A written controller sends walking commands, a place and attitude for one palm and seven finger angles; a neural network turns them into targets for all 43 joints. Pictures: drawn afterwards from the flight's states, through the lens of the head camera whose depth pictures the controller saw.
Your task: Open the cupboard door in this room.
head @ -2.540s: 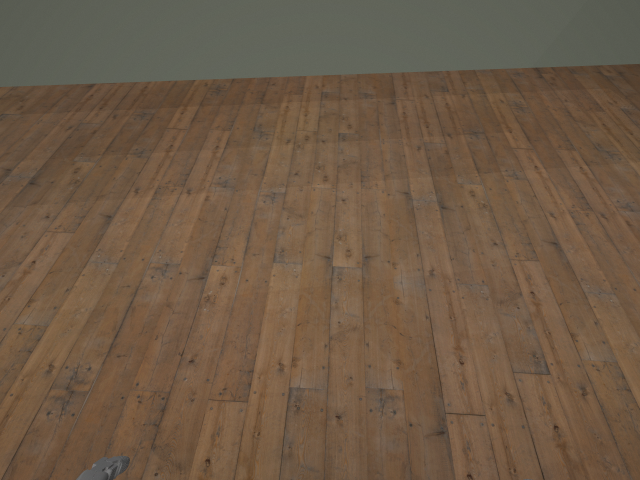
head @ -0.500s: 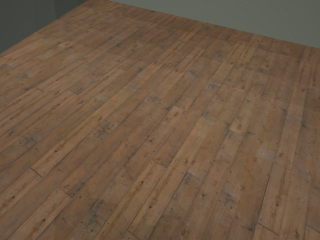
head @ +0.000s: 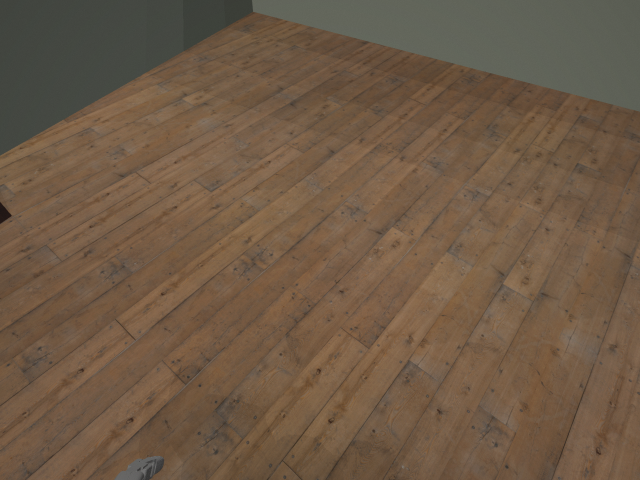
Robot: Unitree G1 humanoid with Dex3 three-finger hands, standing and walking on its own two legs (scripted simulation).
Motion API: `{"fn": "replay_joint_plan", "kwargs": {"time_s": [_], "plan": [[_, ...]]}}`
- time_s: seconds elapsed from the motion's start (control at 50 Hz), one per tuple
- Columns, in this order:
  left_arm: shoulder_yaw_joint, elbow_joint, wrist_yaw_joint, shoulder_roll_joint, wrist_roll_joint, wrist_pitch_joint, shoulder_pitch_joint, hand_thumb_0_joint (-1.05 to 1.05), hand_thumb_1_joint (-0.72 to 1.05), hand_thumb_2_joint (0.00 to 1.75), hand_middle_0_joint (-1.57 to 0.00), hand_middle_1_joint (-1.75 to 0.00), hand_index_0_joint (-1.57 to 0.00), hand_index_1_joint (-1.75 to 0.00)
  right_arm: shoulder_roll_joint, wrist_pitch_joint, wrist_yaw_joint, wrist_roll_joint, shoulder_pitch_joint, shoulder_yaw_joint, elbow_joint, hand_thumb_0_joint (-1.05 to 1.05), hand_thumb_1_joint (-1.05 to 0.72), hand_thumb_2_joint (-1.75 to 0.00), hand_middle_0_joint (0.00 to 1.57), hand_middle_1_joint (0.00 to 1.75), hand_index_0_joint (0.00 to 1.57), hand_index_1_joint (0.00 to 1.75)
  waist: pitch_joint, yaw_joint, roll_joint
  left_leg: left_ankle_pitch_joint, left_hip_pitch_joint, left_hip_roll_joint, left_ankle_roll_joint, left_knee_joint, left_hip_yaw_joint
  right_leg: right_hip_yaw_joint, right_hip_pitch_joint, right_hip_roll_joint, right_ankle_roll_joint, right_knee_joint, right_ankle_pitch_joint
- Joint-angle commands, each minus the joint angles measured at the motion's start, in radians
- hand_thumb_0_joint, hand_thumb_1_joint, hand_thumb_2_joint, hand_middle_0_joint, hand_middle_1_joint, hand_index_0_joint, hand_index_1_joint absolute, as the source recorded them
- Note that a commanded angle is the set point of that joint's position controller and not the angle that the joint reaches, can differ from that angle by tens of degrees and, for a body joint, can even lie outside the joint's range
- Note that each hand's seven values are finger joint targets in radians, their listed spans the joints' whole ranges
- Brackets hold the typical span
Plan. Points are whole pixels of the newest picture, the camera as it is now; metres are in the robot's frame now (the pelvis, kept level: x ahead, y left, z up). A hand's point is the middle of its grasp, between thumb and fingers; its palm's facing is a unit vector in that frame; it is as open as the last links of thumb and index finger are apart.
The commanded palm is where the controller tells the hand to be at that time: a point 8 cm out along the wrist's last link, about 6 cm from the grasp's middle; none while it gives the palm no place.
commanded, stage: turn or walk to find it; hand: left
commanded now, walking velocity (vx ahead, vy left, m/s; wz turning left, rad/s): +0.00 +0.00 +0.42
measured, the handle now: out of the picture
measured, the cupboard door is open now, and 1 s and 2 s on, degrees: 0 0 0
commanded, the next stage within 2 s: stand and wait in 1.08 s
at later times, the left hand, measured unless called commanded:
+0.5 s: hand out of the picture -0.04 +0.14 -0.16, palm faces +0.29 -0.92 -0.26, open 7.3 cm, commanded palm none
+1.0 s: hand out of the picture -0.08 +0.21 -0.17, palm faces +0.47 -0.85 -0.25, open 7.4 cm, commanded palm none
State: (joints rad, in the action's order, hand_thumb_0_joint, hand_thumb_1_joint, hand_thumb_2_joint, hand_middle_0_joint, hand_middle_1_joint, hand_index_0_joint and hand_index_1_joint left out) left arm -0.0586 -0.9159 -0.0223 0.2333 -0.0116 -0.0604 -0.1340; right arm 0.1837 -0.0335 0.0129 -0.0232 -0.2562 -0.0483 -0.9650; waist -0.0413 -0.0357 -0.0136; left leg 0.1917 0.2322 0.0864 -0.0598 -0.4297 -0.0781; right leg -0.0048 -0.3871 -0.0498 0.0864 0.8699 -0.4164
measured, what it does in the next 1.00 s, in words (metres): steps on the spot, turning left: right foot, then left foot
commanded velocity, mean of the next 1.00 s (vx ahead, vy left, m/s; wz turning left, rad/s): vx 0.00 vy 0.00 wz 0.42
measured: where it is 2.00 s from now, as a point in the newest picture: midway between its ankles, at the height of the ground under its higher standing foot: outside the picture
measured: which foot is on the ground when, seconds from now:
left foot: down 0.00-0.12, up 0.14-0.62, down 0.64-1.00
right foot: up 0.00-0.10, down 0.12-0.66, up 0.68-1.00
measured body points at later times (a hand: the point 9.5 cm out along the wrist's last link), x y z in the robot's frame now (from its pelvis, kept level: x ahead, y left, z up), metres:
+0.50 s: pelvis -0.02 -0.05 +0.00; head +0.01 -0.06 +0.45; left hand -0.05 +0.19 -0.14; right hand +0.08 -0.29 -0.16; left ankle -0.09 +0.11 -0.68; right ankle -0.02 -0.13 -0.74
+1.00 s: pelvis -0.06 -0.02 +0.00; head -0.04 +0.00 +0.45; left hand -0.11 +0.25 -0.15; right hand +0.12 -0.20 -0.14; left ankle -0.07 +0.08 -0.74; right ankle -0.01 -0.17 -0.68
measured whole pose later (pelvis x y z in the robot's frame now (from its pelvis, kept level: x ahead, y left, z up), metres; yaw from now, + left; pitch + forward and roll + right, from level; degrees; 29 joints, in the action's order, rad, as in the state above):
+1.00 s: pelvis -0.06 -0.02 +0.00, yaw +26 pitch +0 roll +0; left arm -0.07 -0.95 -0.02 0.25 -0.02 -0.06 -0.19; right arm 0.18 -0.03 0.01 -0.02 -0.19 -0.04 -0.95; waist -0.04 0.00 -0.02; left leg 0.19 0.24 0.05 -0.05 -0.43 -0.02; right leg -0.01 -0.41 -0.09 0.09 0.96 -0.41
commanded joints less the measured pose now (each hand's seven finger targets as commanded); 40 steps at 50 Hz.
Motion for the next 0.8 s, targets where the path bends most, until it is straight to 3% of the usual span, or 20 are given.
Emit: {"fn": "replay_joint_plan", "kwargs": {"time_s": [0.0,0.04,0.06,0.08,0.1,0.12,0.14,0.18,0.22,0.34,0.48,0.54,0.58,0.6,0.62,0.64,0.66,0.7,0.72,0.78], "plan": [[-0.016,0.077,-0.007,0.061,0.005,0.032,-0.033,0.00,0.90,0.90,-0.20,-0.30,-0.20,-0.30,0.215,0.017,0.007,-0.006,-0.006,-0.057,0.064,0.00,-0.90,-0.90,0.20,0.30,0.20,0.30,0.079,0.018,0.151,-0.331,-0.049,-0.276,-0.121,0.073,-0.326,0.004,0.063,0.028,-0.024,-0.181,0.009],[-0.018,0.068,-0.011,0.071,0.006,0.041,-0.071,0.00,0.90,0.90,-0.20,-0.30,-0.20,-0.30,0.206,0.014,0.002,0.000,0.000,-0.059,0.065,0.00,-0.90,-0.90,0.20,0.30,0.20,0.30,0.086,0.038,0.126,-0.298,0.031,-0.242,-0.087,0.030,-0.311,-0.004,0.189,0.037,-0.031,-0.336,0.126],[-0.022,0.064,-0.014,0.083,0.006,0.047,-0.106,0.00,0.90,0.90,-0.20,-0.30,-0.20,-0.30,0.193,0.014,0.000,0.005,0.005,-0.056,0.068,0.00,-0.90,-0.90,0.20,0.30,0.20,0.30,0.102,0.057,0.089,-0.204,0.104,-0.208,-0.050,-0.003,-0.294,0.005,0.300,0.017,-0.036,-0.465,0.213],[-0.031,0.063,-0.019,0.137,-0.003,0.057,-0.125,0.00,0.90,0.90,-0.20,-0.30,-0.20,-0.30,0.152,0.014,-0.006,0.014,-0.013,-0.050,0.071,0.00,-0.90,-0.90,0.20,0.30,0.20,0.30,0.118,0.060,-0.035,-0.022,0.236,-0.140,0.007,-0.111,-0.217,0.129,0.430,-0.120,-0.073,-0.561,0.204],[-0.046,0.070,-0.024,0.220,-0.016,0.062,-0.131,0.00,0.90,0.90,-0.20,-0.30,-0.20,-0.30,0.097,0.015,-0.007,0.015,-0.023,-0.042,0.096,0.00,-0.90,-0.90,0.20,0.30,0.20,0.30,0.107,0.065,-0.290,0.302,0.391,0.002,0.081,-0.347,-0.018,0.393,0.463,-0.377,-0.184,-0.613,0.264],[-0.039,0.084,-0.022,0.219,-0.007,0.054,-0.124,0.00,0.90,0.90,-0.20,-0.30,-0.20,-0.30,0.154,0.004,-0.003,-0.001,-0.006,-0.062,0.094,0.00,-0.90,-0.90,0.20,0.30,0.20,0.30,0.080,0.071,-0.211,0.376,0.335,-0.021,0.083,-0.536,-0.019,0.369,0.283,-0.433,-0.246,-0.620,0.275],[-0.040,0.095,-0.028,0.167,-0.004,0.057,-0.058,0.00,0.90,0.90,-0.20,-0.30,-0.20,-0.30,0.161,-0.013,-0.009,-0.004,-0.012,-0.065,0.076,0.00,-0.90,-0.90,0.20,0.30,0.20,0.30,0.046,0.038,-0.197,0.319,0.317,-0.054,0.082,-0.635,-0.045,0.302,0.198,-0.374,-0.244,-0.651,0.184],[-0.019,0.106,-0.018,0.124,-0.002,0.059,0.016,0.00,0.90,0.90,-0.20,-0.30,-0.20,-0.30,0.138,-0.027,-0.022,-0.004,-0.046,-0.064,0.030,0.00,-0.90,-0.90,0.20,0.30,0.20,0.30,-0.038,-0.006,-0.104,0.192,0.307,-0.075,0.096,-0.758,-0.002,0.156,0.118,-0.258,-0.198,-0.640,0.163],[-0.011,0.096,-0.013,0.098,-0.001,0.069,-0.016,0.00,0.90,0.90,-0.20,-0.30,-0.20,-0.30,0.120,-0.028,-0.026,-0.003,-0.069,-0.058,0.013,0.00,-0.90,-0.90,0.20,0.30,0.20,0.30,-0.036,-0.005,-0.114,0.128,0.325,-0.082,0.114,-0.793,0.024,0.055,0.155,-0.212,-0.175,-0.612,0.264],[-0.017,0.044,-0.017,0.106,-0.008,0.076,-0.146,0.00,0.90,0.90,-0.20,-0.30,-0.20,-0.30,0.117,-0.029,-0.023,-0.001,0.018,-0.049,0.024,0.00,-0.90,-0.90,0.20,0.30,0.20,0.30,-0.007,0.047,-0.134,0.164,0.349,-0.120,0.143,-0.705,0.043,0.045,0.285,-0.259,-0.211,-0.570,0.442],[-0.029,-0.001,-0.018,0.148,-0.021,0.069,-0.221,0.00,0.90,0.90,-0.20,-0.30,-0.20,-0.30,0.091,-0.017,-0.021,0.012,0.121,-0.024,0.046,0.00,-0.90,-0.90,0.20,0.30,0.20,0.30,0.041,0.083,-0.163,0.270,0.227,-0.124,0.128,-0.420,0.120,-0.002,0.336,-0.301,-0.242,-0.483,0.688],[-0.035,-0.015,-0.017,0.160,-0.023,0.064,-0.213,0.00,0.90,0.90,-0.20,-0.30,-0.20,-0.30,0.088,-0.006,-0.019,0.018,0.113,-0.019,0.049,0.00,-0.90,-0.90,0.20,0.30,0.20,0.30,0.067,0.075,-0.182,0.252,0.128,-0.108,0.106,-0.269,0.152,-0.017,0.320,-0.307,-0.230,-0.432,0.724],[-0.038,-0.020,-0.013,0.166,-0.016,0.059,-0.185,0.00,0.90,0.90,-0.20,-0.30,-0.20,-0.30,0.104,0.002,-0.018,0.015,0.066,-0.020,0.039,0.00,-0.90,-0.90,0.20,0.30,0.20,0.30,0.074,0.039,-0.155,0.088,-0.002,-0.106,0.095,-0.090,0.174,-0.084,0.250,-0.286,-0.173,-0.363,0.639],[-0.036,-0.017,-0.010,0.153,-0.007,0.054,-0.177,0.00,0.90,0.90,-0.20,-0.30,-0.20,-0.30,0.137,0.011,-0.019,0.013,0.020,-0.027,0.030,0.00,-0.90,-0.90,0.20,0.30,0.20,0.30,0.104,0.008,-0.070,-0.056,-0.124,-0.138,0.080,0.028,0.139,-0.130,0.174,-0.254,-0.125,-0.264,0.522],[-0.030,0.009,-0.005,0.100,0.001,0.047,-0.199,0.00,0.90,0.90,-0.20,-0.30,-0.20,-0.30,0.231,0.022,-0.015,0.003,-0.006,-0.047,0.035,0.00,-0.90,-0.90,0.20,0.30,0.20,0.30,0.135,0.002,0.194,-0.317,-0.265,-0.348,-0.008,0.080,-0.136,-0.189,-0.036,-0.137,-0.049,-0.072,0.173],[-0.007,0.040,-0.006,0.063,-0.005,0.041,-0.153,0.00,0.90,0.90,-0.20,-0.30,-0.20,-0.30,0.289,0.015,-0.010,0.010,-0.042,-0.058,0.028,0.00,-0.90,-0.90,0.20,0.30,0.20,0.30,0.113,-0.014,0.316,-0.611,-0.251,-0.488,-0.106,0.090,-0.263,-0.138,-0.144,-0.066,-0.015,0.098,-0.235],[-0.014,0.042,-0.009,0.088,-0.009,0.030,-0.132,0.00,0.90,0.90,-0.20,-0.30,-0.20,-0.30,0.284,0.008,-0.007,0.004,-0.035,-0.057,0.025,0.00,-0.90,-0.90,0.20,0.30,0.20,0.30,0.101,-0.016,0.210,-0.488,-0.165,-0.500,-0.151,0.088,-0.200,-0.072,-0.111,-0.076,-0.030,0.197,-0.221],[-0.026,0.013,-0.004,0.090,-0.013,0.016,-0.098,0.00,0.90,0.90,-0.20,-0.30,-0.20,-0.30,0.229,0.013,0.009,0.002,0.059,-0.041,0.043,0.00,-0.90,-0.90,0.20,0.30,0.20,0.30,0.009,0.010,0.236,-0.313,-0.074,-0.391,-0.098,0.133,-0.165,-0.021,-0.157,-0.086,-0.020,0.251,-0.083],[-0.027,0.007,0.002,0.099,-0.013,0.018,-0.101,0.00,0.90,0.90,-0.20,-0.30,-0.20,-0.30,0.213,0.015,0.010,0.003,0.088,-0.032,0.058,0.00,-0.90,-0.90,0.20,0.30,0.20,0.30,-0.017,0.020,0.192,-0.304,-0.048,-0.354,-0.085,0.136,-0.134,-0.015,-0.150,-0.080,-0.020,0.264,-0.024],[-0.028,-0.014,0.008,0.092,-0.011,0.021,-0.147,0.00,0.90,0.90,-0.20,-0.30,-0.20,-0.30,0.205,0.027,0.009,0.009,0.091,-0.030,0.068,0.00,-0.90,-0.90,0.20,0.30,0.20,0.30,0.025,0.040,0.152,-0.325,-0.082,-0.302,-0.071,0.136,-0.089,-0.021,-0.134,-0.066,-0.003,0.262,0.051]]}}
